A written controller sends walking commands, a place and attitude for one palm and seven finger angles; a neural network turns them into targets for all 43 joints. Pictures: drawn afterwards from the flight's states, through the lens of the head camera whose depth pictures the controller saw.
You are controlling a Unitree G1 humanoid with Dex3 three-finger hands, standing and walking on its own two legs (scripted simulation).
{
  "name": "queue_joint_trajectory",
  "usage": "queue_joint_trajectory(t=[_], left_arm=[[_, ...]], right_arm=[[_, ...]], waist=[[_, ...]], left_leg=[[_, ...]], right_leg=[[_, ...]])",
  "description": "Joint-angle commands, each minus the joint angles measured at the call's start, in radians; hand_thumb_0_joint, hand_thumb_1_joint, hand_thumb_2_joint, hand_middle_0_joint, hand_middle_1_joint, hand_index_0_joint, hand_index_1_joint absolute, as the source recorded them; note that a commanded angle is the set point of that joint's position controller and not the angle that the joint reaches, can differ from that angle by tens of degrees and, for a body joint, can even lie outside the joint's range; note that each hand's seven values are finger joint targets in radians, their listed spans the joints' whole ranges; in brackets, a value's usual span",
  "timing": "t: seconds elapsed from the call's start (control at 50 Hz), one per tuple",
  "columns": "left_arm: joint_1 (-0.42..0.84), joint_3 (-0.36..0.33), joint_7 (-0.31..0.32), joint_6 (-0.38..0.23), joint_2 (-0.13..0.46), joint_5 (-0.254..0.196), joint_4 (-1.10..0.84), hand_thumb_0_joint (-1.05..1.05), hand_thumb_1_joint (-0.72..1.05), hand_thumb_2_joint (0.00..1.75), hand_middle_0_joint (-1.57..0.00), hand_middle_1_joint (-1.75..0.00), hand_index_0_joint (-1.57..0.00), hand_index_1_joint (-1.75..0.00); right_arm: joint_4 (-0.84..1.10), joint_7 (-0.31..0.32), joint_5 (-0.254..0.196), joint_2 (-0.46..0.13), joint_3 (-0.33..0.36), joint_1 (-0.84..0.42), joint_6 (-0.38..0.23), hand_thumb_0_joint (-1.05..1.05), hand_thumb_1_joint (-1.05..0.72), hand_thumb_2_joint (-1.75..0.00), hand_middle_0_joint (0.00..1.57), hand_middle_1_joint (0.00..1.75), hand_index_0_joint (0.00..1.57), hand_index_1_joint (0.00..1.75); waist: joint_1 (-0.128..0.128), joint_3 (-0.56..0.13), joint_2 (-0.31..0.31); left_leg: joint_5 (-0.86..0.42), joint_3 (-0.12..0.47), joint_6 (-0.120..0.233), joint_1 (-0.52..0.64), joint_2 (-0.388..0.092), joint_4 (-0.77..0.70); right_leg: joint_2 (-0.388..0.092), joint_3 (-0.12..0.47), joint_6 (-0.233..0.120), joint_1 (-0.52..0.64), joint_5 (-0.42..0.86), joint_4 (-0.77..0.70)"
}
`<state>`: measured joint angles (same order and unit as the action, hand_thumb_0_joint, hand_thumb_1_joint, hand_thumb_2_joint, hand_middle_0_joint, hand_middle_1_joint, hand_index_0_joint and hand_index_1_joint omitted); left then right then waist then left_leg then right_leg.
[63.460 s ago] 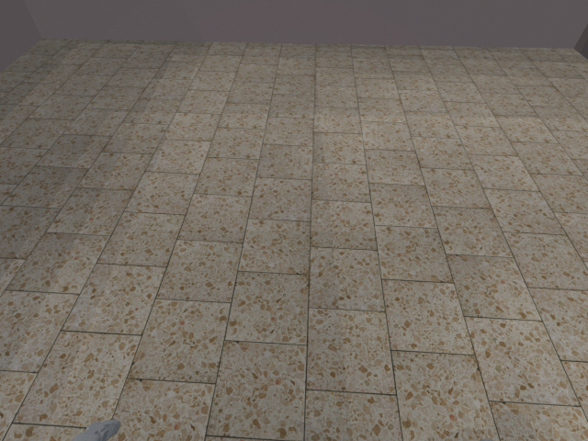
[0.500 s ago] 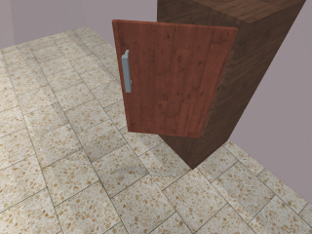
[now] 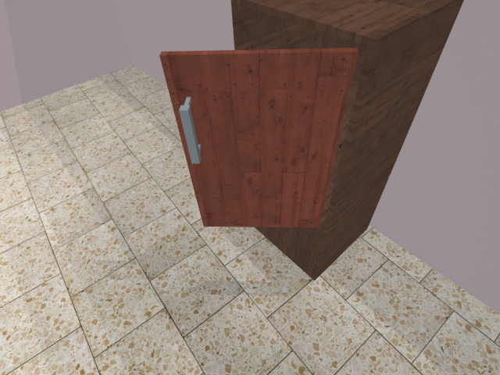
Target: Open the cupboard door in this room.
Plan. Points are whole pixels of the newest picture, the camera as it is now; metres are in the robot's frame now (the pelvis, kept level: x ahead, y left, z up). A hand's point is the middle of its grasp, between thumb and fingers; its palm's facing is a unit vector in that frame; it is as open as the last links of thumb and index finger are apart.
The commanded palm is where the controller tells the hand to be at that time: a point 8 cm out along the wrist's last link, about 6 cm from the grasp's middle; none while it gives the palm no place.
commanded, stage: look again from close up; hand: left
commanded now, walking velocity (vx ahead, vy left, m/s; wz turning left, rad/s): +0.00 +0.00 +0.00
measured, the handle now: (192, 131) +0.62 +0.17 +0.05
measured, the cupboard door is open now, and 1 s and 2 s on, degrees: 46 46 46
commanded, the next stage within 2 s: shuffle to correct the standing spot in 0.18 s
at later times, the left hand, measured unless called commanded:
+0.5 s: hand out of the picture +0.03 +0.16 -0.18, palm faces +0.03 -0.98 -0.19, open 7.4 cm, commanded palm none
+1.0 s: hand out of the picture +0.07 +0.16 -0.19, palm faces +0.07 -0.98 -0.18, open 7.4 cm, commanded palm none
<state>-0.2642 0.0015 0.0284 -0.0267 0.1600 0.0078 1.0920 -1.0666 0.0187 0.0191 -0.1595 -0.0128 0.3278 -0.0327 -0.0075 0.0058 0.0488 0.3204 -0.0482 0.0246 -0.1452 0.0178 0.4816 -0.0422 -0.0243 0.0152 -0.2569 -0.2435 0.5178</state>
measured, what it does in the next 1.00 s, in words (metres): steps on the spot: left foot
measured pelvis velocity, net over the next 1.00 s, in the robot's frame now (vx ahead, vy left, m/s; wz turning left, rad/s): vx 0.09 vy -0.01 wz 0.00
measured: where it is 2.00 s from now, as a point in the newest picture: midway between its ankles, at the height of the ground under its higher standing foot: outside the picture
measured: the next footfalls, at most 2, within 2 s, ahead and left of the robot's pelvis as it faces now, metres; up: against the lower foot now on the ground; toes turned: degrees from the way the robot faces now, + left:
left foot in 0.96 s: +0.11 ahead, +0.09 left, +0.00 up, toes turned +3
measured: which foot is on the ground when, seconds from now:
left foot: down 0.00-0.80, up 0.82-0.94, down 0.96-1.00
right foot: down 0.00-1.00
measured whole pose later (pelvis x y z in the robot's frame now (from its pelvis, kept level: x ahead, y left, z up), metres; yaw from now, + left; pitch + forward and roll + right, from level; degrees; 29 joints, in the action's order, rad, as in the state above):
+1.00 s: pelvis +0.09 -0.01 -0.01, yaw +0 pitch +0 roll +0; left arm -0.30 -0.03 0.04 0.00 0.15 0.01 1.06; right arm -1.07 0.04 0.01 -0.16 0.03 0.22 -0.03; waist 0.02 0.09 -0.04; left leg 0.30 -0.07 0.01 -0.29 0.00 0.63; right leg -0.04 -0.05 0.00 -0.19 -0.44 0.65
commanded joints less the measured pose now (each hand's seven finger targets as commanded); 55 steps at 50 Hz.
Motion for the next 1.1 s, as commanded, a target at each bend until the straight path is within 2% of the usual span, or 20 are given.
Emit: queue_joint_trajectory(t=[0.0,0.26,0.3,0.38,0.42,0.56,0.6,0.68,0.72,0.74,0.76,0.78,0.8,0.86,0.92,0.94,0.96,0.98,1.02,1.08], left_arm=[[-0.028,-0.026,0.007,-0.012,0.125,0.002,-0.045,0.00,0.90,0.90,-0.20,-0.30,-0.20,-0.30],[0.027,-0.038,0.002,-0.011,0.184,0.003,-0.063,0.00,0.90,0.90,-0.20,-0.30,-0.20,-0.30],[-0.008,-0.024,0.000,0.001,0.127,0.005,-0.043,0.00,0.90,0.90,-0.20,-0.30,-0.20,-0.30],[-0.024,-0.033,-0.011,0.010,0.142,0.013,-0.045,0.00,0.90,0.90,-0.20,-0.30,-0.20,-0.30],[-0.033,-0.039,-0.015,0.009,0.146,0.014,-0.048,0.00,0.90,0.90,-0.20,-0.30,-0.20,-0.30],[-0.082,-0.051,-0.019,-0.007,0.126,0.012,-0.039,0.00,0.90,0.90,-0.20,-0.30,-0.20,-0.30],[-0.091,-0.050,-0.019,-0.010,0.107,0.012,-0.037,0.00,0.90,0.90,-0.20,-0.30,-0.20,-0.30],[-0.069,-0.048,-0.016,-0.018,0.055,0.015,-0.055,0.00,0.90,0.90,-0.20,-0.30,-0.20,-0.30],[-0.111,-0.054,-0.011,-0.021,0.051,0.013,-0.040,0.00,0.90,0.90,-0.20,-0.30,-0.20,-0.30],[-0.191,-0.063,-0.003,-0.026,0.080,0.011,-0.015,0.00,0.90,0.90,-0.20,-0.30,-0.20,-0.30],[-0.276,-0.075,0.008,-0.028,0.126,0.011,0.016,0.00,0.90,0.90,-0.20,-0.30,-0.20,-0.30],[-0.335,-0.074,0.017,-0.029,0.140,0.009,0.044,0.00,0.90,0.90,-0.20,-0.30,-0.20,-0.30],[-0.319,-0.062,0.021,-0.024,0.130,0.018,0.047,0.00,0.90,0.90,-0.20,-0.30,-0.20,-0.30],[-0.148,-0.063,0.029,-0.008,0.151,0.035,-0.034,0.00,0.90,0.90,-0.20,-0.30,-0.20,-0.30],[-0.046,-0.063,0.027,0.010,0.138,0.008,-0.083,0.00,0.90,0.90,-0.20,-0.30,-0.20,-0.30],[-0.076,-0.056,0.028,0.019,0.091,-0.003,-0.087,0.00,0.90,0.90,-0.20,-0.30,-0.20,-0.30],[-0.102,-0.050,0.031,0.029,0.051,-0.007,-0.092,0.00,0.90,0.90,-0.20,-0.30,-0.20,-0.30],[-0.109,-0.049,0.032,0.034,0.052,0.000,-0.096,0.00,0.90,0.90,-0.20,-0.30,-0.20,-0.30],[-0.047,-0.049,0.027,0.043,0.072,0.010,-0.097,0.00,0.90,0.90,-0.20,-0.30,-0.20,-0.30],[-0.060,-0.048,0.015,0.045,0.052,0.007,-0.088,0.00,0.90,0.90,-0.20,-0.30,-0.20,-0.30]], right_arm=[[0.036,0.013,-0.004,-0.130,0.028,0.035,-0.023,0.00,-0.90,-0.90,0.20,0.30,0.20,0.30],[0.022,0.012,-0.003,-0.165,0.033,-0.041,-0.016,0.00,-0.90,-0.90,0.20,0.30,0.20,0.30],[0.006,0.009,0.002,-0.107,0.016,-0.014,-0.005,0.00,-0.90,-0.90,0.20,0.30,0.20,0.30],[0.011,0.001,0.010,-0.105,0.018,-0.011,0.006,0.00,-0.90,-0.90,0.20,0.30,0.20,0.30],[0.013,0.000,0.010,-0.098,0.020,-0.003,0.007,0.00,-0.90,-0.90,0.20,0.30,0.20,0.30],[0.001,0.005,0.003,-0.087,0.020,0.050,-0.018,0.00,-0.90,-0.90,0.20,0.30,0.20,0.30],[-0.010,0.010,0.003,-0.097,0.026,0.073,-0.024,0.00,-0.90,-0.90,0.20,0.30,0.20,0.30],[-0.031,0.025,0.003,-0.123,0.042,0.120,-0.027,0.00,-0.90,-0.90,0.20,0.30,0.20,0.30],[-0.022,0.033,-0.003,-0.099,0.040,0.093,-0.022,0.00,-0.90,-0.90,0.20,0.30,0.20,0.30],[-0.007,0.036,-0.008,-0.089,0.038,0.074,-0.024,0.00,-0.90,-0.90,0.20,0.30,0.20,0.30],[0.014,0.035,-0.014,-0.065,0.035,0.046,-0.025,0.00,-0.90,-0.90,0.20,0.30,0.20,0.30],[0.033,0.032,-0.024,-0.035,0.031,-0.016,-0.019,0.00,-0.90,-0.90,0.20,0.30,0.20,0.30],[0.054,0.034,-0.029,-0.023,0.036,-0.070,-0.010,0.00,-0.90,-0.90,0.20,0.30,0.20,0.30],[0.056,0.025,-0.030,-0.040,0.053,-0.097,-0.002,0.00,-0.90,-0.90,0.20,0.30,0.20,0.30],[-0.020,0.024,-0.020,-0.032,0.056,0.069,-0.002,0.00,-0.90,-0.90,0.20,0.30,0.20,0.30],[-0.021,0.028,-0.008,-0.061,0.057,0.088,-0.003,0.00,-0.90,-0.90,0.20,0.30,0.20,0.30],[0.003,0.029,-0.006,-0.101,0.057,0.069,-0.003,0.00,-0.90,-0.90,0.20,0.30,0.20,0.30],[0.024,0.026,-0.001,-0.124,0.062,0.040,0.005,0.00,-0.90,-0.90,0.20,0.30,0.20,0.30],[0.038,0.037,0.002,-0.132,0.061,-0.032,-0.001,0.00,-0.90,-0.90,0.20,0.30,0.20,0.30],[0.058,0.038,0.007,-0.136,0.063,-0.061,0.008,0.00,-0.90,-0.90,0.20,0.30,0.20,0.30]], waist=[[0.009,0.051,-0.084],[0.010,0.021,-0.058],[0.011,0.017,-0.060],[0.012,0.105,-0.081],[0.010,0.135,-0.096],[0.006,0.099,-0.057],[0.000,0.078,0.006],[-0.009,0.079,0.112],[0.021,0.062,0.056],[0.054,0.023,-0.028],[0.083,-0.008,-0.174],[0.106,-0.012,-0.292],[0.104,0.002,-0.285],[0.048,0.050,-0.193],[-0.039,-0.016,-0.113],[-0.024,-0.044,0.013],[-0.001,-0.054,0.133],[0.000,-0.051,0.116],[0.008,0.051,0.132],[0.011,-0.003,0.100]], left_leg=[[-0.210,0.107,0.019,-0.092,-0.114,-0.133],[-0.219,0.089,0.008,-0.052,-0.117,-0.133],[-0.098,0.073,0.002,-0.060,-0.108,-0.124],[0.103,0.059,0.008,-0.126,-0.081,-0.090],[0.110,0.051,0.012,-0.132,-0.076,-0.070],[-0.058,0.053,0.026,-0.108,-0.095,-0.003],[-0.138,0.083,0.042,-0.061,-0.128,-0.013],[-0.515,0.170,0.107,0.043,-0.230,-0.018],[-0.777,0.085,0.077,0.022,-0.190,0.097],[-0.744,0.034,0.042,-0.080,-0.136,0.216],[-0.495,-0.012,0.008,-0.233,-0.079,0.333],[0.079,-0.014,-0.018,-0.332,-0.030,0.456],[0.307,0.026,-0.023,-0.371,-0.034,0.509],[0.255,0.034,-0.019,-0.313,-0.054,0.291],[-0.324,-0.007,-0.021,0.056,-0.039,-0.033],[-0.570,0.106,0.027,0.102,-0.148,-0.025],[-0.822,0.259,0.126,0.047,-0.304,-0.065],[-0.779,0.275,0.182,-0.012,-0.347,-0.103],[-0.819,0.301,0.205,-0.049,-0.342,-0.125],[-0.846,0.232,0.184,0.021,-0.304,-0.080]], right_leg=[[-0.060,0.068,-0.054,0.073,0.160,-0.061],[-0.078,0.083,-0.062,0.100,0.221,-0.085],[-0.072,0.080,-0.058,0.098,0.071,-0.091],[-0.071,0.128,-0.081,0.018,-0.232,-0.139],[-0.071,0.138,-0.091,-0.009,-0.269,-0.151],[-0.060,0.093,-0.108,0.018,-0.060,-0.042],[-0.033,0.045,-0.100,0.002,0.010,0.033],[0.033,-0.069,-0.077,-0.089,0.009,0.190],[0.015,-0.051,-0.081,0.015,0.174,0.113],[-0.034,0.024,-0.094,0.156,0.439,0.094],[-0.138,0.138,-0.133,0.301,0.793,0.065],[-0.260,0.229,-0.216,0.366,1.138,-0.007],[-0.312,0.258,-0.266,0.361,1.246,-0.022],[-0.243,0.144,-0.223,0.243,0.947,-0.008],[-0.111,0.025,-0.102,0.031,0.515,0.105],[-0.051,0.001,-0.049,-0.037,0.263,0.144],[-0.006,-0.029,-0.006,-0.038,-0.096,0.191],[0.006,-0.012,-0.012,-0.009,-0.330,0.259],[-0.012,0.016,-0.016,-0.069,-0.364,0.321],[-0.013,0.002,-0.013,-0.071,-0.270,0.234]])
